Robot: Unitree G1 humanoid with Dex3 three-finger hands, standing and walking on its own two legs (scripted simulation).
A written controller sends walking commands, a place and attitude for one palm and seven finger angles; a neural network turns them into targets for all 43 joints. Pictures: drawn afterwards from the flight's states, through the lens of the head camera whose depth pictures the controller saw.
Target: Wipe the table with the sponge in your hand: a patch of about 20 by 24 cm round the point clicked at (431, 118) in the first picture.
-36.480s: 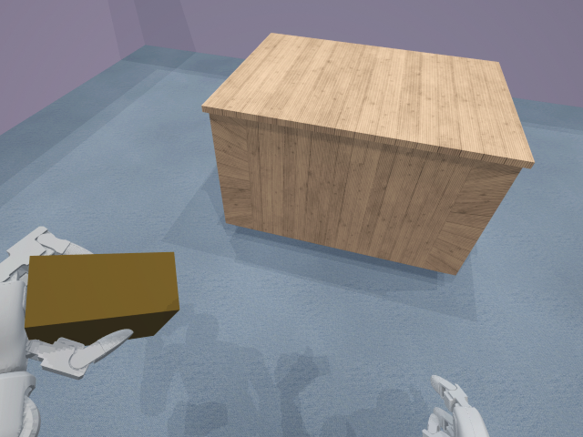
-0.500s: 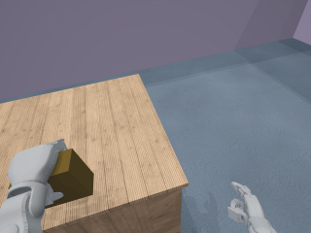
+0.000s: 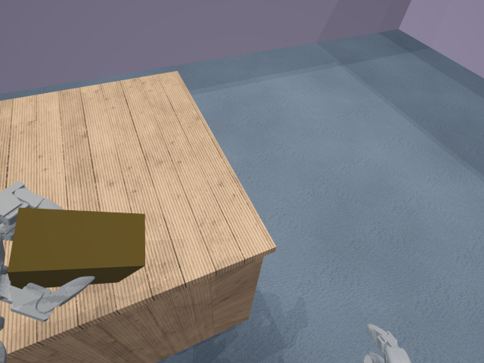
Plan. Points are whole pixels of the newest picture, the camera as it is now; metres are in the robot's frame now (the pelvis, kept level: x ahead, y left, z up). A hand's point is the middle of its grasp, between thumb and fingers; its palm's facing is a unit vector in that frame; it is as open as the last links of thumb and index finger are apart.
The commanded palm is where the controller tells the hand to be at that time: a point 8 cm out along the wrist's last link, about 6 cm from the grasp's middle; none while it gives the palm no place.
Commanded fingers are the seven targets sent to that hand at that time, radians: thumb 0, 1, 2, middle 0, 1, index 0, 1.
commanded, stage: step back with the hand held close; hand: left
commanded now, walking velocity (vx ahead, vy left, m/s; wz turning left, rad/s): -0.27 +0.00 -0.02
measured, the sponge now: (96, 251) +0.23 +0.20 +0.13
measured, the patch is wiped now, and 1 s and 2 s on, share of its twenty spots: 1.00 1.00 1.00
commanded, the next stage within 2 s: stop stepping back and stand still in 1.24 s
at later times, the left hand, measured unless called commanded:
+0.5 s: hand (22, 298) +0.16 +0.24 +0.17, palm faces +0.39 -0.85 -0.36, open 10.0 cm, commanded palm +0.10 +0.28 +0.19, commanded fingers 0.00 0.10 1.30 -1.20 -1.60 -1.20 -1.60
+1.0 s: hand out of the picture +0.11 +0.24 +0.18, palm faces +0.45 -0.80 -0.39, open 10.0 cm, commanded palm +0.05 +0.27 +0.19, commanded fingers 0.00 0.10 1.30 -1.20 -1.60 -1.20 -1.60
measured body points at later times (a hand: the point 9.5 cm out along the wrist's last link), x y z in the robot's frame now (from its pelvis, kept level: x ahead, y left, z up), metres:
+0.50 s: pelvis -0.05 -0.01 -0.01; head -0.04 +0.02 +0.44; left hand +0.13 +0.28 +0.19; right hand +0.14 -0.24 -0.07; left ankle +0.04 +0.14 -0.72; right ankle +0.04 -0.15 -0.72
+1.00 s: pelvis -0.09 -0.01 -0.01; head -0.08 +0.01 +0.44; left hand +0.08 +0.28 +0.20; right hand +0.09 -0.23 -0.08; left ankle +0.04 +0.14 -0.72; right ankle -0.11 -0.13 -0.69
